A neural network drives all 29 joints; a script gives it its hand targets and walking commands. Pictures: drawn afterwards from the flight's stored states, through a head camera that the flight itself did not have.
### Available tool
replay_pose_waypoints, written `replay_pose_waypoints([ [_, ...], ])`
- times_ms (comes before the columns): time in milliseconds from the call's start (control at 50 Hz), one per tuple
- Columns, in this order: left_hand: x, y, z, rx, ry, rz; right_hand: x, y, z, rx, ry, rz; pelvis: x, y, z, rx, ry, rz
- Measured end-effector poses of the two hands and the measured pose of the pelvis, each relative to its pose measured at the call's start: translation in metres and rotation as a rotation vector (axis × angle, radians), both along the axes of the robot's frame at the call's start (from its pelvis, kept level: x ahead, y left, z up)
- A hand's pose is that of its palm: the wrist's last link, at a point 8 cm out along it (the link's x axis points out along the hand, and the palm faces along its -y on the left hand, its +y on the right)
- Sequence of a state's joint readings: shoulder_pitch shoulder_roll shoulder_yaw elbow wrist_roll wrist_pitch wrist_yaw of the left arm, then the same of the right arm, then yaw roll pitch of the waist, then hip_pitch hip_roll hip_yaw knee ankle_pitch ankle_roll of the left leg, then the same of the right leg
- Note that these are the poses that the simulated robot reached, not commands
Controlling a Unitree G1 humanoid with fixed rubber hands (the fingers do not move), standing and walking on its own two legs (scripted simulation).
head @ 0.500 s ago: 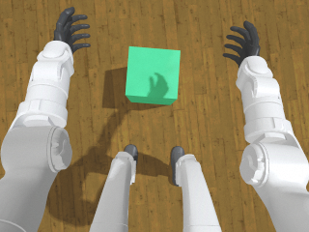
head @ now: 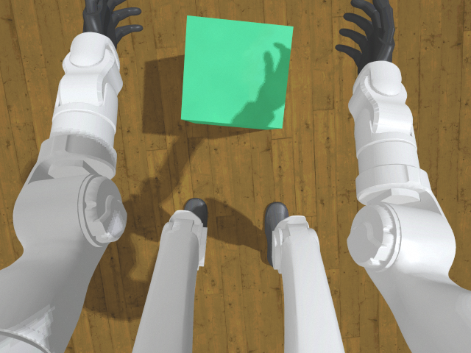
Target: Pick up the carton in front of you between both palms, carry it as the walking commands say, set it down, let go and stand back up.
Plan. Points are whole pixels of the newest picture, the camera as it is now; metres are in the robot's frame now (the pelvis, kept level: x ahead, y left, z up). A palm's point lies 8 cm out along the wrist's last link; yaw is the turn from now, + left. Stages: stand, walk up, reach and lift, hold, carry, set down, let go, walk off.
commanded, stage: reach and lift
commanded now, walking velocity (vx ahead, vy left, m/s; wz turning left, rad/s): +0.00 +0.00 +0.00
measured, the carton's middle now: (234, 84) +0.52 +0.03 -0.46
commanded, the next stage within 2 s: none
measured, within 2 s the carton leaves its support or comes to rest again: leaves its support in 1.46 s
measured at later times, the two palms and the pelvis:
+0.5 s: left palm (150, 71) +0.52 +0.21 -0.37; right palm (323, 86) +0.51 -0.16 -0.36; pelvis -0.06 +0.00 -0.19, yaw -1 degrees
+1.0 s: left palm (159, 71) +0.52 +0.19 -0.39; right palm (313, 85) +0.52 -0.15 -0.39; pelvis -0.05 +0.00 -0.21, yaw -1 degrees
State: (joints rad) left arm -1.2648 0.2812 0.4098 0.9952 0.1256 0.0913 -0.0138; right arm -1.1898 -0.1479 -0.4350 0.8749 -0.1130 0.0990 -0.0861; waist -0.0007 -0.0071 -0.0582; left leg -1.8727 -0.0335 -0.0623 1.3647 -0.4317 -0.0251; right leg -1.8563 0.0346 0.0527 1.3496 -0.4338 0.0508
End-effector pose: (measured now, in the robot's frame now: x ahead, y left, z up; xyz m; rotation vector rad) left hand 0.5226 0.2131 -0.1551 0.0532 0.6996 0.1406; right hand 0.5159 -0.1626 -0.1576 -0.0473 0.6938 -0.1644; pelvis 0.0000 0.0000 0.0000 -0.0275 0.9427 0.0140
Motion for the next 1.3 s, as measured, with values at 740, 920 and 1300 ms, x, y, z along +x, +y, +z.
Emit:
replay_pose_waypoints([
  [740, 0.009, -0.009, -0.241, 0.002, 0.006, -0.021, 0.008, 0.004, -0.239, 0.012, 0.017, 0.031, -0.045, 0.001, -0.216, -0.005, -0.319, -0.015],
  [920, 0.005, -0.017, -0.235, -0.011, 0.016, -0.032, 0.005, 0.015, -0.233, 0.023, 0.023, 0.041, -0.045, -0.001, -0.217, -0.005, -0.301, -0.011],
  [1300, 0.004, -0.036, -0.235, -0.049, 0.032, -0.086, 0.001, 0.033, -0.234, 0.087, 0.020, 0.054, -0.051, 0.000, -0.220, -0.004, -0.354, -0.014],
])
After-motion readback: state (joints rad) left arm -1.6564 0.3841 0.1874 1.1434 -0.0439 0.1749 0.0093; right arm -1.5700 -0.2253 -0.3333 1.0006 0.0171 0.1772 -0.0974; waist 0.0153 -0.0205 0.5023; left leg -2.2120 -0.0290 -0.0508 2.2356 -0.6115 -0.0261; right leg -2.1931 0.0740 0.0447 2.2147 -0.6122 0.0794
